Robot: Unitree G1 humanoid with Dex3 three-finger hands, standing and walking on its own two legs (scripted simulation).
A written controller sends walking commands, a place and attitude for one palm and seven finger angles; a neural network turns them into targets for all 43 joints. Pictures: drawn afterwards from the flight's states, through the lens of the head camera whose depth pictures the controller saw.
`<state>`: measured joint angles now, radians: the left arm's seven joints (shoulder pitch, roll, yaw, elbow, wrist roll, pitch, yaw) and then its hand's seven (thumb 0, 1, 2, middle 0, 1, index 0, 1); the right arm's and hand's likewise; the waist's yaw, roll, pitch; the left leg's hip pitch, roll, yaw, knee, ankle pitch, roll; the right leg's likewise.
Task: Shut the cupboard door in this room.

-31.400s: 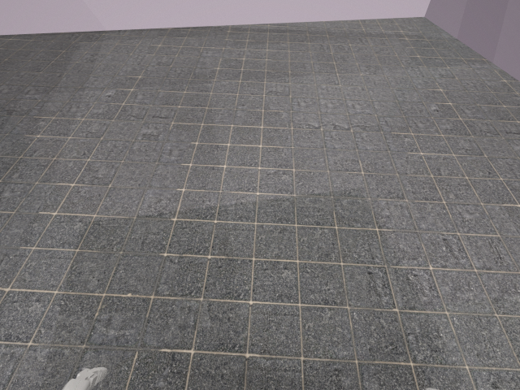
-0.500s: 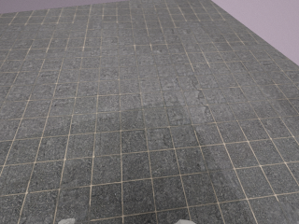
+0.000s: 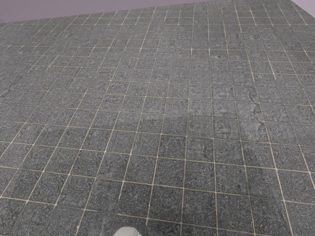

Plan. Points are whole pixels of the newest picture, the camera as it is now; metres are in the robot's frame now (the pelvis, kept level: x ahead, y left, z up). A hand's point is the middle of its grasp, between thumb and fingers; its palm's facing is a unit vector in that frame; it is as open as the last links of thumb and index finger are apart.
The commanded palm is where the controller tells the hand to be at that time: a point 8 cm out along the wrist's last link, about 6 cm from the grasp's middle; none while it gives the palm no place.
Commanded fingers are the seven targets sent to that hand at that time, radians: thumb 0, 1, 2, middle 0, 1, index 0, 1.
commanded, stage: turn or walk to find it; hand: left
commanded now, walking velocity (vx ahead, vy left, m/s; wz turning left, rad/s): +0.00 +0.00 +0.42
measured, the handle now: out of the picture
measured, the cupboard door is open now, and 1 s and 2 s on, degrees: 91 91 91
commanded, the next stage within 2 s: none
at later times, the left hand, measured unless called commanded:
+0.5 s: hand out of the picture +0.01 +0.27 -0.17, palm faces +0.26 -0.94 -0.22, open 7.4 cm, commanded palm none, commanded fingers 0.00 0.90 0.90 -0.20 -0.30 -0.20 -0.30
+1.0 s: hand out of the picture -0.01 +0.19 -0.15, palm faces +0.43 -0.86 -0.27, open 7.4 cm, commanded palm none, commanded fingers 0.00 0.90 0.90 -0.20 -0.30 -0.20 -0.30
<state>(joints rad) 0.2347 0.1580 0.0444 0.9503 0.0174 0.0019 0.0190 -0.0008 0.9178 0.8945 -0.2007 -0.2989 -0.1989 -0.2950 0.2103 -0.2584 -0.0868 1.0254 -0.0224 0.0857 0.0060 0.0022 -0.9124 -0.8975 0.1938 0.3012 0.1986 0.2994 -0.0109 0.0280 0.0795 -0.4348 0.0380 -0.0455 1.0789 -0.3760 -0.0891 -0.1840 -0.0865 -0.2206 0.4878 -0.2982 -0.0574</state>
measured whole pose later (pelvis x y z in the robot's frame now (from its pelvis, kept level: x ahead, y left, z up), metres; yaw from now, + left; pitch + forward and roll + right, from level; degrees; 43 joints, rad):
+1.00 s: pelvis -0.01 -0.01 +0.00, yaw +25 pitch -1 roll +3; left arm 0.19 0.15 0.04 0.93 0.01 0.01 0.02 0.00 0.91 0.89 -0.20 -0.30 -0.20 -0.29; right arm 0.25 -0.25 -0.09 1.03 -0.02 0.08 0.01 0.00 -0.91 -0.90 0.19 0.30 0.20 0.30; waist -0.03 0.04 0.08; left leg -0.47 0.03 -0.05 1.17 -0.34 -0.08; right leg -0.20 -0.09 -0.20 0.49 -0.27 -0.05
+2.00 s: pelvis -0.04 -0.04 +0.00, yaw +49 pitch -1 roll +3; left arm 0.15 0.15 0.03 0.92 0.01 0.02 0.02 0.00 0.90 0.89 -0.20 -0.30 -0.20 -0.29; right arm 0.27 -0.24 -0.09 1.02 -0.02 0.08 0.01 0.00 -0.91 -0.90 0.20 0.30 0.20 0.30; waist -0.05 0.05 0.07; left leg -0.49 -0.04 -0.05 1.11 -0.38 -0.05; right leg -0.20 -0.06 -0.13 0.50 -0.29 -0.04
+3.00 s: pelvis -0.05 -0.05 -0.01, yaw +75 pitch -1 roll +3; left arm 0.12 0.16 0.03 0.91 0.01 0.01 0.02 0.00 0.91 0.89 -0.20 -0.30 -0.20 -0.29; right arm 0.26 -0.23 -0.08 1.02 -0.02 0.07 0.00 0.00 -0.91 -0.90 0.20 0.30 0.20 0.30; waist -0.05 0.05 0.09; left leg -0.43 -0.05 -0.06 1.04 -0.45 -0.04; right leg -0.24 -0.06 -0.13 0.56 -0.30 -0.05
